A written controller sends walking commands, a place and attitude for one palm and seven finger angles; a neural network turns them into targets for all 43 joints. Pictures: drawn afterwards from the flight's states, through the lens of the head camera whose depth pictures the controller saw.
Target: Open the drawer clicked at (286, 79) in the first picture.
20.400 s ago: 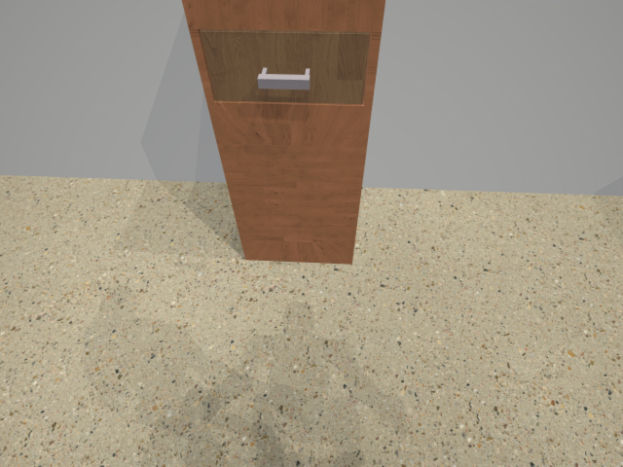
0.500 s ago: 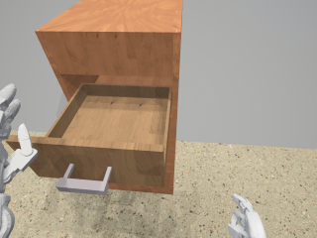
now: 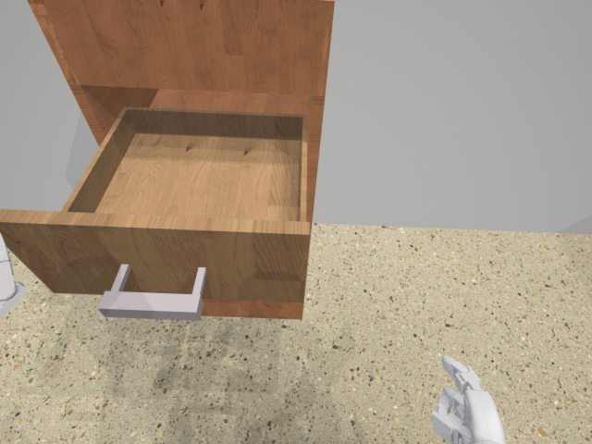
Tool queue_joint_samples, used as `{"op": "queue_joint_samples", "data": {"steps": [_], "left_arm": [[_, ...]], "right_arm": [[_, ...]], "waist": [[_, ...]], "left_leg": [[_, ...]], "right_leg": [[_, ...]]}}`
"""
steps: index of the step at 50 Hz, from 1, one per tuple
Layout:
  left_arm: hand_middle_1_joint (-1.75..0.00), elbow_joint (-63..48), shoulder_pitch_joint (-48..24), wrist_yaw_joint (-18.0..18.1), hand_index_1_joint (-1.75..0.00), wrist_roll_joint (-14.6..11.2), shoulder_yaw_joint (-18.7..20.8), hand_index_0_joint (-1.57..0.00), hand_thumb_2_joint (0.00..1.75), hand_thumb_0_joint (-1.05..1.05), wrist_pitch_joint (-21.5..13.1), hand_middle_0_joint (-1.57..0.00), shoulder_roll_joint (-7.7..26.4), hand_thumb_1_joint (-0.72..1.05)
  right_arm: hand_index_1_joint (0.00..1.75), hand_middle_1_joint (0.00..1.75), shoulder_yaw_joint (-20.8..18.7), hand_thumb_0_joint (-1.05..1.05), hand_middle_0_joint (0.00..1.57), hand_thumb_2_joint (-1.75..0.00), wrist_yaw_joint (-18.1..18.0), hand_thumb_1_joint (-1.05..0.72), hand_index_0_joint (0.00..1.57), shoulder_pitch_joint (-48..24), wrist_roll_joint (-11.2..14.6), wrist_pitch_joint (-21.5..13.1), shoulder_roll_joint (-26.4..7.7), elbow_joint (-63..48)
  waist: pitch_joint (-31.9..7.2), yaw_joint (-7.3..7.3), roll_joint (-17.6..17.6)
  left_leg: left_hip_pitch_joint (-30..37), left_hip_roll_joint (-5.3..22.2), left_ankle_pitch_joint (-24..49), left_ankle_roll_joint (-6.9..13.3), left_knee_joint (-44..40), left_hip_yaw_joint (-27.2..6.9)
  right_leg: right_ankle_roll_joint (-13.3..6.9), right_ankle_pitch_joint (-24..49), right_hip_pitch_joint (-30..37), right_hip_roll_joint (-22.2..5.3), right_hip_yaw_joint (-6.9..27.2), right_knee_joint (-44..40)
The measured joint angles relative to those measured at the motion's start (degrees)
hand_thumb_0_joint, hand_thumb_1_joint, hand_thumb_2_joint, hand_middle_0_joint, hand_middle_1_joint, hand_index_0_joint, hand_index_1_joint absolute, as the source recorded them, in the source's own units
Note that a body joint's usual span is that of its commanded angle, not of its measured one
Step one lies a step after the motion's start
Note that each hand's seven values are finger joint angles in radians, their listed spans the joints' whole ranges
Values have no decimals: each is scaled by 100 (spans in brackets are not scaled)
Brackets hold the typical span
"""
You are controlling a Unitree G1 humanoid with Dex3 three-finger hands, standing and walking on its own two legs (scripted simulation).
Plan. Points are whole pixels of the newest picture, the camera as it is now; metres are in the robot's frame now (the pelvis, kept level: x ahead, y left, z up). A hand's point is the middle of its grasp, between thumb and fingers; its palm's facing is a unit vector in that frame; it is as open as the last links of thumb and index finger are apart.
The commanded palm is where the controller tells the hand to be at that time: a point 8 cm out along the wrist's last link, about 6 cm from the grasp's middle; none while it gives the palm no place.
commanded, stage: step back with the hand held close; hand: left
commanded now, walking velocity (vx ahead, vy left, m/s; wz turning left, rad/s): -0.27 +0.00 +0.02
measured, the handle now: (157, 289) +0.29 +0.21 +0.05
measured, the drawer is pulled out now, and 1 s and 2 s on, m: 0.30 0.30 0.30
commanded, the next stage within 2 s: stop stepping back and stand still in 0.58 s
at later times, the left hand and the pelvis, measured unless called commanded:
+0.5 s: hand out of the picture +0.11 +0.22 +0.23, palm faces +0.45 -0.77 -0.45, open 7.5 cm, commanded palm +0.04 +0.26 +0.24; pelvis -0.09 -0.02 +0.00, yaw -1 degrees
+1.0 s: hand out of the picture -0.05 +0.24 +0.23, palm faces +0.51 -0.75 -0.43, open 7.5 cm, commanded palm -0.11 +0.27 +0.24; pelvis -0.23 -0.01 +0.01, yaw +2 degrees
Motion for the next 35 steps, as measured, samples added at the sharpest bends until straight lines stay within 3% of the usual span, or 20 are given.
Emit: {"op": "queue_joint_samples", "data": {"steps": [6,9,12,18,23,26,29,31,33,35], "left_arm": [[-31,164,-460,76,-31,88,-122,-21,90,2,-111,-22,-341,88],[-31,200,-632,105,-31,86,-264,-21,90,2,-113,-22,-408,88],[-31,195,-639,113,-31,57,-255,-21,90,1,-104,-22,-309,88],[-31,150,-297,218,-31,94,-87,-21,90,2,-65,-22,-218,88],[-31,44,-153,173,-31,-66,-80,-21,90,2,-51,-21,-188,88],[-31,128,-353,51,-31,-85,-175,-21,90,2,-108,-21,-193,88],[-31,168,-367,-27,-31,-64,-351,-21,90,2,-81,-22,-105,88],[-31,132,-189,-52,-31,-12,-297,-21,90,2,-32,-22,22,88],[-31,77,-16,-43,-31,5,-207,-21,90,1,21,-22,118,88],[-31,-9,69,-20,-31,-16,-165,-21,90,1,53,-22,145,88]], "right_arm": [[30,30,107,1,21,-90,30,-90,21,51,-9,-96,46,88],[30,30,105,1,21,-90,50,-90,21,55,23,-16,-30,225],[30,30,102,1,21,-90,10,-90,21,61,42,79,-78,285],[30,30,-23,1,21,-90,-44,-90,21,337,-83,-168,48,250],[30,30,78,1,21,-90,142,-90,21,190,-95,-366,100,492],[30,30,132,1,21,-90,214,-90,21,-168,-65,-313,40,567],[30,30,92,1,21,-90,219,-90,21,-316,72,-173,22,566],[30,30,98,1,21,-90,166,-90,21,-309,94,-59,48,480],[30,30,123,1,21,-90,93,-90,21,-280,96,22,46,374],[30,30,117,1,21,-90,36,-90,21,-248,84,51,-29,264]], "waist": [[-121,41,153],[-182,-30,177],[-166,-118,93],[-229,-198,244],[-320,-42,175],[-168,38,288],[-120,-34,229],[-187,-73,56],[-256,-110,-71],[-295,-166,-50]], "left_leg": [[-386,122,-365,-63,596,-86],[-479,136,-761,-79,861,-60],[-389,126,-115,-18,480,3],[-408,304,388,27,-6,-155],[-564,362,775,-55,-367,-13],[-826,496,868,-137,-291,10],[-1097,255,-277,-245,873,-103],[-1083,137,-660,-308,1412,34],[-792,121,-741,-323,1152,175],[-339,163,-252,-311,309,198]], "right_leg": [[-83,28,-220,124,-94,227],[-93,189,-248,123,-163,86],[-61,234,-290,80,-187,10],[-80,-1288,-243,531,-85,1413],[-81,-992,768,476,-196,205],[-295,-818,914,596,-158,-411],[-348,-503,750,523,-175,-446],[-336,-371,651,409,-126,-513],[-317,-228,569,341,-98,-614],[-276,-114,463,350,-164,-650]]}}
